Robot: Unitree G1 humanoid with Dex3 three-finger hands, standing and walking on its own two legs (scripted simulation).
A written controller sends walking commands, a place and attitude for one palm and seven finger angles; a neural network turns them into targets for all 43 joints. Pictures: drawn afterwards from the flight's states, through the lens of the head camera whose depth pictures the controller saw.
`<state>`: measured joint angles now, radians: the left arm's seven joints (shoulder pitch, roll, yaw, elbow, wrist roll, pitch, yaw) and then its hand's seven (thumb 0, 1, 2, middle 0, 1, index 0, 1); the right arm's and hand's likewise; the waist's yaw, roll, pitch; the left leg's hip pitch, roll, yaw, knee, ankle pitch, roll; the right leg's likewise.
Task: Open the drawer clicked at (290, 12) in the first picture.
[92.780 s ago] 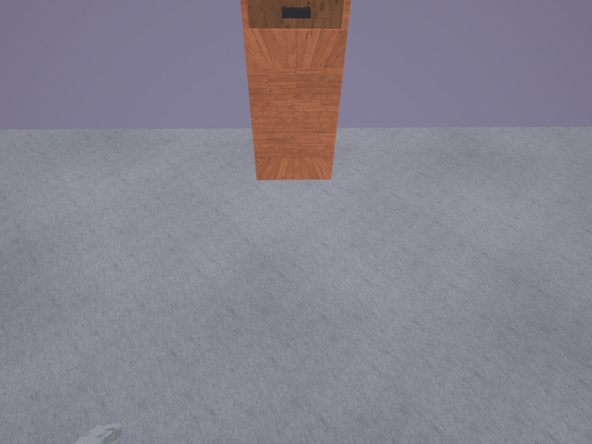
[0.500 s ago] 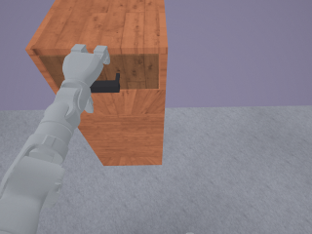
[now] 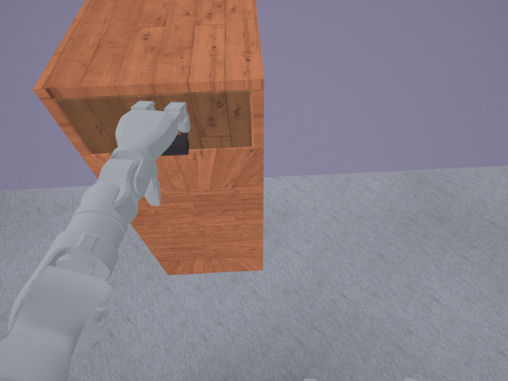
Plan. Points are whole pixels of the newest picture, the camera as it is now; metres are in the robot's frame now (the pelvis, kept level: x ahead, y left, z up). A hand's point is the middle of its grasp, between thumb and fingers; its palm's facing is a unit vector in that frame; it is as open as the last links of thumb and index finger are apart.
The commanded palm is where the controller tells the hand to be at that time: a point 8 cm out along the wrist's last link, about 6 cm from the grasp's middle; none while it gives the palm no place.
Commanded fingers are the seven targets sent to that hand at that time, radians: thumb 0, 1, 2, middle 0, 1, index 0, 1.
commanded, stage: move the hooked fingers above the handle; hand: left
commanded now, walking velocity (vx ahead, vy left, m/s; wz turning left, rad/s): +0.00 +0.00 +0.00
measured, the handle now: (161, 137) +0.53 +0.18 +0.05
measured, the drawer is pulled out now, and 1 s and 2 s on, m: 0.00 0.00 0.00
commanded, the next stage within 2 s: lower the fingers behind the handle in 0.38 s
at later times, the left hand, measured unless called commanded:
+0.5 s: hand (134, 134) +0.47 +0.19 +0.12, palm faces -0.03 +0.03 -1.00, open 13.6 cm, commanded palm +0.45 +0.19 +0.16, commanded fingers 0.00 -0.50 0.30 -0.30 -1.20 -0.30 -1.20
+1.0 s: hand (153, 136) +0.49 +0.17 +0.10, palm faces +0.06 +0.01 -1.00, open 13.7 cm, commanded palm +0.46 +0.18 +0.13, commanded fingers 0.00 -0.50 0.30 -0.30 -1.20 -0.30 -1.20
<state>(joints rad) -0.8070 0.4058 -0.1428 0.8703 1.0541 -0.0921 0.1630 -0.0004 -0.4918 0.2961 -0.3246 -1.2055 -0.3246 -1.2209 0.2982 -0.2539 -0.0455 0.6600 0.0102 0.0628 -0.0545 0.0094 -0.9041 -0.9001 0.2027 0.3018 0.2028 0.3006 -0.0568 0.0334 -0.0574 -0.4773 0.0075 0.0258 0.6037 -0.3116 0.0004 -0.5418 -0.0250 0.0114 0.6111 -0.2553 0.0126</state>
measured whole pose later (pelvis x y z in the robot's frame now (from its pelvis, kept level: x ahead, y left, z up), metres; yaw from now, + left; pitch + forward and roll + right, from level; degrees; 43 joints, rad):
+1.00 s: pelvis +0.01 +0.00 +0.00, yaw -1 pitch +11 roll +1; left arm -0.85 0.35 -0.14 0.96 1.06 0.10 0.27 0.00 -0.49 0.30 -0.35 -1.24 -0.33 -1.25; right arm 0.29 -0.24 -0.04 0.72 0.01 0.10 -0.02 0.01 -0.91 -0.90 0.20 0.30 0.20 0.30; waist -0.05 0.06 -0.11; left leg -0.45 0.01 0.03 0.57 -0.31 0.00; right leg -0.53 -0.02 0.02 0.59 -0.26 0.01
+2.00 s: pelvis -0.01 +0.00 -0.01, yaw -1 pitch +15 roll +0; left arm -0.88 0.42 -0.14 1.02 1.08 0.03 0.30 0.00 -0.49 0.30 -0.26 -1.33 -0.32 -1.21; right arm 0.34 -0.27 -0.05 0.69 0.01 0.05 -0.04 0.01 -0.91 -0.90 0.20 0.30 0.20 0.30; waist -0.08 0.03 -0.11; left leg -0.63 0.02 0.03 0.72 -0.35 0.00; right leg -0.69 -0.01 0.02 0.71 -0.28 0.01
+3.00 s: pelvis +0.02 +0.00 +0.00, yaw +0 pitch +10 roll +0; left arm -0.81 0.38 -0.14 0.87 1.03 0.06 0.16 0.00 -0.49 0.30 -0.39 -1.22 -0.38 -1.23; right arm 0.26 -0.26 -0.04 0.69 0.02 0.08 -0.03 0.01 -0.91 -0.90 0.20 0.30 0.20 0.30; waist -0.04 0.07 -0.09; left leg -0.41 0.01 0.02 0.56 -0.33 0.00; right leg -0.47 -0.02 0.01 0.57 -0.27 0.01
